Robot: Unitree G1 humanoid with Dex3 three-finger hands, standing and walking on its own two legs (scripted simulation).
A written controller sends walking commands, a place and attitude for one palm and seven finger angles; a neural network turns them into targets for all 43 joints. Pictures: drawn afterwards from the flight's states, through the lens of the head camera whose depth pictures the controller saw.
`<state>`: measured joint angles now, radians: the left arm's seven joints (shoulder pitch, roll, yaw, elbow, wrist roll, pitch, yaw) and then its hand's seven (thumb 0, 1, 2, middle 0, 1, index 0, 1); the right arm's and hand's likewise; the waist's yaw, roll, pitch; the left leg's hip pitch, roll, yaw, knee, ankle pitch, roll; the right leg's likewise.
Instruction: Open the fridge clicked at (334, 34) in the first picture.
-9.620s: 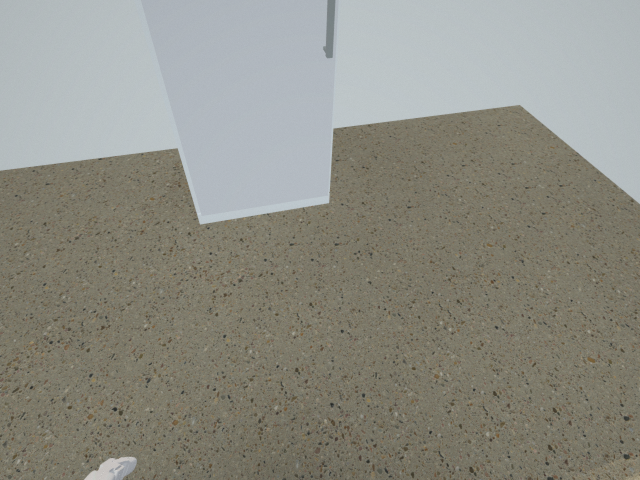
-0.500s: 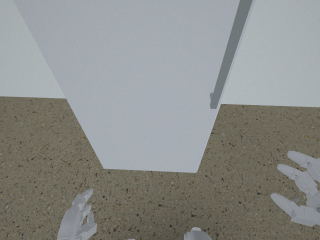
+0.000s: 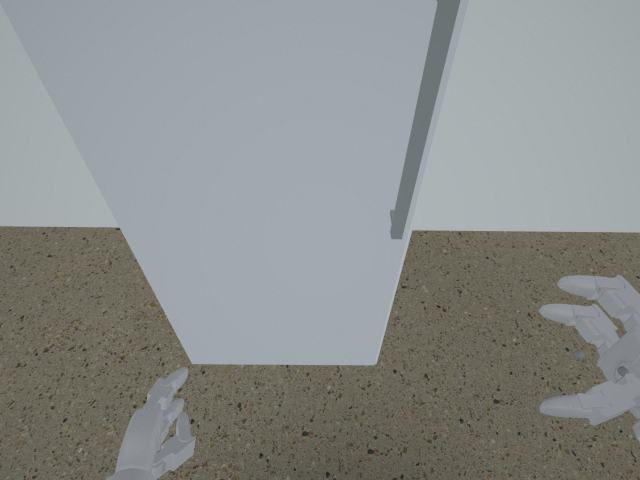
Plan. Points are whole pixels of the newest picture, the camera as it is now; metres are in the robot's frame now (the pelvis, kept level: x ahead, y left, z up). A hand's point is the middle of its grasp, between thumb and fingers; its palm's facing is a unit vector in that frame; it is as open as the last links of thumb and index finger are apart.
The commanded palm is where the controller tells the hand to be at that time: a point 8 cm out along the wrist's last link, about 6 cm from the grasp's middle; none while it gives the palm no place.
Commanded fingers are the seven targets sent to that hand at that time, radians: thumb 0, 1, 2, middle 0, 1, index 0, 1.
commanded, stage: raise the hand to about handle height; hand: right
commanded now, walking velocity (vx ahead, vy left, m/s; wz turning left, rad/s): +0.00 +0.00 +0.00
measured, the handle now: (413, 137) +0.54 -0.11 +0.17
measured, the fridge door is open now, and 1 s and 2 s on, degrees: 0 0 0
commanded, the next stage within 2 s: move the hooked fingers beside the handle in 0.84 s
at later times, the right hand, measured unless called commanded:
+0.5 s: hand (587, 301) +0.28 -0.26 +0.15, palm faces +0.01 +1.00 -0.05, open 13.9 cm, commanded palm +0.25 -0.31 +0.15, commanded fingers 0.00 0.50 -0.30 0.30 1.20 0.30 1.20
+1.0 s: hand (575, 301) +0.28 -0.25 +0.14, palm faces +0.02 +1.00 -0.02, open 14.0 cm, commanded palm +0.26 -0.30 +0.15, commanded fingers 0.00 0.50 -0.30 0.30 1.20 0.30 1.20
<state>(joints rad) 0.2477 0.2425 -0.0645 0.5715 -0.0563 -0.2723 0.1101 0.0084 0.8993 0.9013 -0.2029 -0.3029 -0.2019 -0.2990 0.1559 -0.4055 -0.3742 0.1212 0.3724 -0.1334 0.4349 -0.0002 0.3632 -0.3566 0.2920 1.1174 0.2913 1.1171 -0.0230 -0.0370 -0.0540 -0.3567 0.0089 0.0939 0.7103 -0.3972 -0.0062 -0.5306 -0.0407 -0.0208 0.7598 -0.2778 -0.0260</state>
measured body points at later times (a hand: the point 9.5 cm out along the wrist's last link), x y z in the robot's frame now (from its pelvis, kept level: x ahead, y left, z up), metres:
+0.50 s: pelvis +0.00 +0.01 +0.02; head +0.00 +0.02 +0.47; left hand +0.17 +0.25 -0.06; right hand +0.27 -0.31 +0.15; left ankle -0.02 +0.13 -0.71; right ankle +0.07 -0.10 -0.71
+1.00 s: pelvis +0.01 +0.02 +0.02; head +0.00 +0.03 +0.46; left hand +0.18 +0.26 -0.05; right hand +0.27 -0.30 +0.15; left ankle -0.02 +0.13 -0.71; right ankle +0.07 -0.10 -0.71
